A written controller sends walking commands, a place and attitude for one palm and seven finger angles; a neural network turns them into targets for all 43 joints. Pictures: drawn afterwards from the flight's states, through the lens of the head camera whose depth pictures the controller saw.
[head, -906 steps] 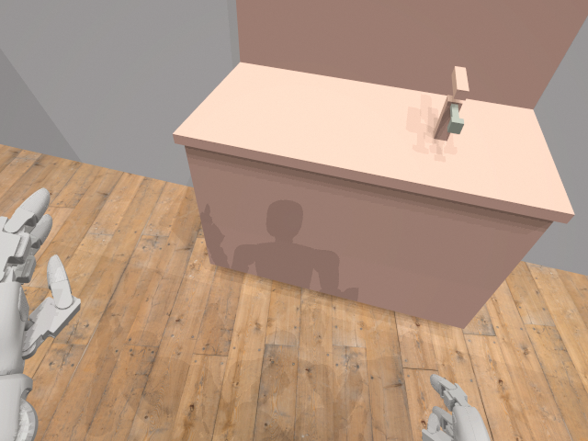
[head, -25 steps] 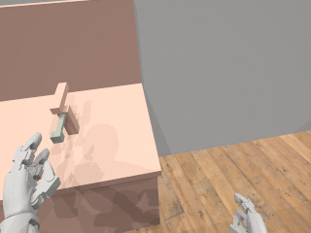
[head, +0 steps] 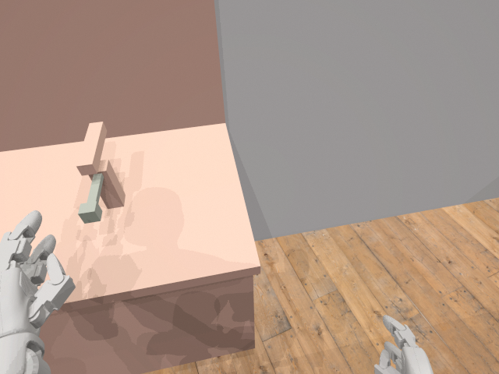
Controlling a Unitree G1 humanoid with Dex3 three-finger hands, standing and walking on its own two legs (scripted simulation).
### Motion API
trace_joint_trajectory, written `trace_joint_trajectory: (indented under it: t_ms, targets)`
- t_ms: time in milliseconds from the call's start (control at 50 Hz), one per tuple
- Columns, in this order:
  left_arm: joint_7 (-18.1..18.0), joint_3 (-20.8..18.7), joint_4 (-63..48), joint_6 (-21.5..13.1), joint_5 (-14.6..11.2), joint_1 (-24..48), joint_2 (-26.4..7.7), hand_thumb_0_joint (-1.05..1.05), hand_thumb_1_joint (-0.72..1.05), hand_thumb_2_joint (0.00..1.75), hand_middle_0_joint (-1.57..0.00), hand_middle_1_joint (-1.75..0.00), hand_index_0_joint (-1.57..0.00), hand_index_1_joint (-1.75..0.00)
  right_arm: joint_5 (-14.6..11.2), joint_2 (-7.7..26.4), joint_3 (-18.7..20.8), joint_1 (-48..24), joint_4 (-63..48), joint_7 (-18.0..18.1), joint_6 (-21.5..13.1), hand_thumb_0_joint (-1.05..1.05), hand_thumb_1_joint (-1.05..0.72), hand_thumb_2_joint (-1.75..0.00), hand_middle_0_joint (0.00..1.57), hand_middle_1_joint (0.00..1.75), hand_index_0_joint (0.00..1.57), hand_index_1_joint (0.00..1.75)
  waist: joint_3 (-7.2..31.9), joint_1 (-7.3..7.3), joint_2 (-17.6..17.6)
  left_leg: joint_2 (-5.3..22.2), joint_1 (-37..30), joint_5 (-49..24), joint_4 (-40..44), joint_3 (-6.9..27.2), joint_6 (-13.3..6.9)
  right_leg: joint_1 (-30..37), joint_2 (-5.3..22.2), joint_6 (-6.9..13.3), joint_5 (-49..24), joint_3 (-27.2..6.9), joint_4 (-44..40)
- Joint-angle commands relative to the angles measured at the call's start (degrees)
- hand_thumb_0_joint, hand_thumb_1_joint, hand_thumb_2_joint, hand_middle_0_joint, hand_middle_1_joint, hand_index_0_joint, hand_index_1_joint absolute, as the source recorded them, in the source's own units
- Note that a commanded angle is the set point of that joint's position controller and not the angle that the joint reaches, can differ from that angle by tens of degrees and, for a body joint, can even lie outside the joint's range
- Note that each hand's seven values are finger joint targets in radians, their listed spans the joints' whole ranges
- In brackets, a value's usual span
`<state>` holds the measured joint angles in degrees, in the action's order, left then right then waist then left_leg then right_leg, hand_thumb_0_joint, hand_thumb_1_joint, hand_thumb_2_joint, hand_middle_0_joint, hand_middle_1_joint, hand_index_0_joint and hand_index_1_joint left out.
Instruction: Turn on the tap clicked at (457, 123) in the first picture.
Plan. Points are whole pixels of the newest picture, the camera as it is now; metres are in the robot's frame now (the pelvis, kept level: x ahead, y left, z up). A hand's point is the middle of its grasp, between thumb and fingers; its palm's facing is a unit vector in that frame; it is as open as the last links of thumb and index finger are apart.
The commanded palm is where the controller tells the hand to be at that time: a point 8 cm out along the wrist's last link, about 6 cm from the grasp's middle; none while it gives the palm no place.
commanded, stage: reach beside the lever's end, fingers flat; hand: left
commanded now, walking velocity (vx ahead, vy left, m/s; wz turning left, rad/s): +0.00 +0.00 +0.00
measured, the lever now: (90, 212) +0.35 +0.34 +0.06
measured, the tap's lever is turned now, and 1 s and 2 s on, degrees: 0 0 0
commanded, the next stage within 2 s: push the lever round in 1.68 s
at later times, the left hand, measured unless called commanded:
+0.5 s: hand (73, 255) +0.25 +0.30 +0.09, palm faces +0.52 -0.84 -0.12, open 7.6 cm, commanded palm +0.20 +0.34 +0.09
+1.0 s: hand (64, 240) +0.28 +0.34 +0.07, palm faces +0.54 -0.83 -0.12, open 7.7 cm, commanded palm +0.24 +0.38 +0.07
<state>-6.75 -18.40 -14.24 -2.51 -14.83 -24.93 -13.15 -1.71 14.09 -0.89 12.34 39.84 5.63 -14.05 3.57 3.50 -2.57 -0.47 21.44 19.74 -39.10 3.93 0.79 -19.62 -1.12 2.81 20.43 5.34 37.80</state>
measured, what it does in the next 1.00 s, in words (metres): stands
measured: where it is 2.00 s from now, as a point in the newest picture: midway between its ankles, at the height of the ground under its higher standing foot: outside the picture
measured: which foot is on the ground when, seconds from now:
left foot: down 0.00-1.00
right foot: down 0.00-1.00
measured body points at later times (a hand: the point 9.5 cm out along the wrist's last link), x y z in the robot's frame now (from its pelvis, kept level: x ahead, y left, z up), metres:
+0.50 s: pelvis +0.00 +0.02 +0.00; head +0.01 +0.02 +0.45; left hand +0.21 +0.34 +0.10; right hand +0.17 -0.21 -0.09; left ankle +0.01 +0.13 -0.72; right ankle -0.01 -0.08 -0.72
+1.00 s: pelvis +0.00 +0.02 -0.01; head +0.03 +0.02 +0.44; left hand +0.25 +0.38 +0.08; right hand +0.15 -0.24 -0.11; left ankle +0.01 +0.13 -0.72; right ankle -0.01 -0.08 -0.72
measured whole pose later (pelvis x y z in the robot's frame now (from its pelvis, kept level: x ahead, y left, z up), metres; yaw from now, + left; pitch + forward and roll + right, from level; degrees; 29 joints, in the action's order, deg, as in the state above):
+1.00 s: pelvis +0.00 +0.02 -0.01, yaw -1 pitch +7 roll -1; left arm -2.3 -28.0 17.4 -10.5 -13.5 -1.8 -19.5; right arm -1.0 14.2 -0.5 11.8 40.9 5.2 -8.0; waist 4.2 1.0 -1.4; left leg -0.6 29.6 21.4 -43.6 2.4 -0.5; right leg -27.8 -0.9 1.6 21.0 3.9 41.3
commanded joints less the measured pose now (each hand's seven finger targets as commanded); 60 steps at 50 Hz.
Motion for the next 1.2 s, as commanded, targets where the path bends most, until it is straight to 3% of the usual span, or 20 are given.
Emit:
trace_joint_trajectory:
  t_ms: [0,60,240,360,380,400,460,560,580,660,680,700,780,800,880,940,1000,1060,1120,1180]
  targets:
    - [-1.18,-3.9,-10.23,-5.51,0.97,10.01,-9.44,0.0,0.9,0.9,-0.19,-0.28,-0.19,-0.28,0.08,6.15,2.1,-7.07,-8.98,0.55,-3.88,0.0,-0.9,-0.9,0.2,0.3,0.2,0.3,3.43,-1.21,0.64,-1.07,-0.52,-6.88,5.32,-0.95,-2.35,0.32,1.88,-2.16,-6.54,-3.82,-7.74]
    - [-2.23,-4.39,-9.41,-5.77,1.94,12.52,-10.28,0.0,0.9,0.9,-0.19,-0.28,-0.19,-0.28,0.19,6.29,2.05,-7.76,-8.74,0.53,-3.66,0.0,-0.9,-0.9,0.2,0.3,0.2,0.3,4.41,-0.88,-0.87,-1.09,-0.79,-6.05,5.86,-0.77,-2.08,0.18,1.74,-1.87,-5.13,-3.55,-7.3]
    - [-3.64,-4.71,-3.98,-4.98,2.76,15.22,-10.36,0.0,0.9,0.9,-0.18,-0.25,-0.18,-0.25,0.67,6.54,2.1,-7.73,-9.52,0.03,-1.75,0.0,-0.9,-0.9,0.2,0.3,0.2,0.3,7.61,-0.37,0.35,-0.65,-0.74,-8.45,6.17,-0.52,-1.43,1.12,1.16,-1.48,-7.43,-2.82,-5.6]
    - [-4.04,-5.8,-1.6,-6.16,3.94,18.26,-11.53,0.0,0.9,0.9,-0.18,-0.24,-0.18,-0.24,0.78,6.65,2.24,-7.35,-8.87,-0.14,-0.5,0.0,-0.9,-0.9,0.2,0.3,0.2,0.3,6.73,-0.56,-1.23,-0.18,-0.9,-10.3,5.99,-0.21,-0.7,0.03,0.77,-1.14,-8.42,-2.46,-4.66]
    - [-3.8,-3.85,-2.25,-6.7,3.87,19.89,-9.76,0.0,0.9,0.9,-0.18,-0.24,-0.18,-0.24,1.0,6.61,2.26,-6.95,-9.11,-0.31,-0.44,0.0,-0.9,-0.9,0.2,0.3,0.2,0.3,7.89,-1.32,-1.13,-0.24,-1.72,-11.68,5.66,-0.13,-0.59,-0.03,0.86,-1.16,-9.71,-2.37,-4.19]
    - [-3.72,-5.47,-1.27,-6.96,3.71,17.89,-10.9,0.0,0.9,0.9,-0.18,-0.23,-0.18,-0.23,1.03,6.69,2.62,-6.42,-9.08,-0.4,-0.37,0.0,-0.9,-0.9,0.2,0.3,0.2,0.3,8.91,-0.66,-0.9,-0.08,-1.93,-13.03,5.35,-0.24,-0.37,0.44,0.7,-1.1,-10.72,-2.33,-3.92]
    - [-3.33,-6.32,-0.75,-8.1,4.07,19.03,-12.03,0.0,0.9,0.9,-0.18,-0.22,-0.18,-0.22,1.05,6.75,2.65,-6.28,-8.42,-0.45,0.09,0.0,-0.9,-0.9,0.2,0.3,0.2,0.3,8.87,-0.81,-2.45,-0.01,-1.71,-14.32,4.8,-0.15,-0.01,0.0,0.64,-0.96,-11.39,-2.34,-3.38]
    - [-2.11,-7.14,3.05,-9.28,3.55,20.07,-12.44,0.0,0.9,0.9,-0.17,-0.21,-0.17,-0.21,0.89,7.1,2.98,-5.98,-7.96,-0.3,0.7,0.0,-0.9,-0.9,0.2,0.3,0.2,0.3,8.2,-1.25,-0.99,0.03,-0.67,-14.07,4.08,-0.27,-0.16,-1.08,0.52,-1.03,-11.48,-2.37,-3.11]
    - [-1.69,-5.66,2.98,-9.62,3.31,22.91,-11.32,0.0,0.9,0.9,-0.17,-0.21,-0.17,-0.21,0.89,7.18,2.95,-5.9,-8.1,-0.26,0.8,0.0,-0.9,-0.9,0.2,0.3,0.2,0.3,8.81,-2.25,-0.37,-0.1,-0.69,-13.49,3.84,-0.22,-0.35,-1.58,0.63,-1.17,-11.36,-2.33,-2.85]
    - [-1.18,-9.38,7.07,-10.2,3.16,25.27,-15.04,0.0,0.9,0.9,-0.17,-0.2,-0.17,-0.2,0.84,7.43,3.02,-5.66,-7.05,0.26,1.26,0.0,-0.9,-0.9,0.2,0.3,0.2,0.3,8.66,-1.85,-0.88,-0.27,0.52,-12.08,3.48,-0.34,-0.59,-1.91,0.54,-1.14,-10.52,-2.7,-2.92]
    - [-0.71,-8.12,8.16,-10.39,3.0,27.94,-14.09,0.0,0.9,0.9,-0.17,-0.2,-0.17,-0.2,0.8,7.45,2.9,-5.67,-7.11,0.29,1.38,0.0,-0.9,-0.9,0.2,0.3,0.2,0.3,8.61,-2.78,-0.48,-0.48,0.95,-10.76,3.29,-0.45,-0.9,-2.64,0.67,-1.29,-9.78,-2.84,-2.99]
    - [-0.56,-10.47,9.64,-10.64,2.89,27.81,-16.4,0.0,0.9,0.9,-0.16,-0.19,-0.16,-0.19,0.8,7.53,3.09,-5.53,-7.03,0.37,1.53,0.0,-0.9,-0.9,0.2,0.3,0.2,0.3,9.32,-1.99,-0.02,-0.49,1.62,-10.57,3.35,-0.39,-0.97,-1.73,0.6,-1.16,-9.8,-3.06,-2.88]
    - [0.5,-9.95,11.21,-11.94,3.19,32.43,-16.93,0.0,0.9,0.9,-0.16,-0.18,-0.16,-0.18,0.96,7.56,2.99,-4.9,-6.79,0.44,1.83,0.0,-0.9,-0.9,0.2,0.3,0.2,0.3,11.47,-2.57,-3.24,-0.62,0.69,-12.23,2.41,-0.55,-1.08,-1.82,0.61,-1.11,-11.52,-3.23,-1.99]
    - [0.9,-11.33,12.32,-12.27,2.91,30.55,-17.88,0.0,0.9,0.9,-0.16,-0.18,-0.16,-0.18,1.01,7.59,3.27,-4.59,-6.79,0.31,1.83,0.0,-0.9,-0.9,0.2,0.3,0.2,0.3,12.96,-1.77,-3.51,-0.6,0.45,-13.27,2.15,-0.73,-1.06,-0.95,0.5,-1.03,-12.55,-3.37,-1.81]
    - [2.67,-13.81,18.33,-12.23,1.96,31.25,-19.91,0.0,0.9,0.9,-0.16,-0.17,-0.16,-0.17,0.8,7.96,3.33,-3.68,-6.42,0.37,2.83,0.0,-0.9,-0.9,0.2,0.3,0.2,0.3,12.17,-2.29,-0.77,-0.72,3.1,-13.45,1.34,-1.2,-1.66,-0.66,0.54,-1.48,-14.68,-3.56,-1.62]
    - [4.61,-16.2,22.4,-11.87,0.65,31.07,-21.75,0.0,0.9,0.9,-0.16,-0.16,-0.16,-0.16,0.63,8.52,3.67,-3.14,-6.77,0.51,3.39,0.0,-0.9,-0.9,0.2,0.3,0.2,0.3,12.39,-1.62,1.84,-0.88,5.19,-13.2,0.9,-1.55,-2.06,0.11,0.57,-1.77,-15.64,-3.86,-1.47]
    - [5.63,-17.01,22.65,-12.97,0.89,32.08,-23.09,0.0,0.9,0.9,-0.15,-0.16,-0.15,-0.16,0.65,8.61,3.9,-2.16,-6.9,0.27,3.75,0.0,-0.9,-0.9,0.2,0.3,0.2,0.3,13.57,-1.55,-1.12,-0.85,4.48,-14.9,0.34,-1.58,-2.11,-0.16,0.44,-1.62,-16.73,-3.93,-0.8]
    - [6.24,-16.59,23.08,-14.98,1.61,35.38,-23.67,0.0,0.9,0.9,-0.15,-0.15,-0.15,-0.15,0.72,8.64,3.91,-1.45,-6.07,0.13,3.91,0.0,-0.9,-0.9,0.2,0.3,0.2,0.3,12.16,-2.7,-3.79,-0.47,4.11,-15.13,-0.5,-1.35,-2.13,-2.64,0.19,-1.5,-16.03,-3.9,-0.34]
    - [7.16,-17.23,26.92,-16.46,1.32,38.07,-24.91,0.0,0.9,0.9,-0.15,-0.15,-0.15,-0.15,0.77,9.3,4.03,-0.94,-5.58,0.17,3.96,0.0,-0.9,-0.9,0.2,0.3,0.2,0.3,11.38,-3.79,-0.86,-0.49,6.39,-11.01,-1.18,-0.94,-2.48,-5.06,0.01,-1.64,-12.29,-3.92,0.01]
    - [8.31,-17.2,29.04,-17.78,1.49,43.98,-26.25,0.0,0.9,0.9,-0.15,-0.15,-0.15,-0.15,0.72,9.55,3.98,-0.52,-4.98,0.64,4.32,0.0,-0.9,-0.9,0.2,0.3,0.2,0.3,12.59,-4.45,-2.22,-0.66,6.96,-9.33,-1.71,-0.94,-2.61,-5.97,0.2,-1.62,-10.66,-4.29,0.54]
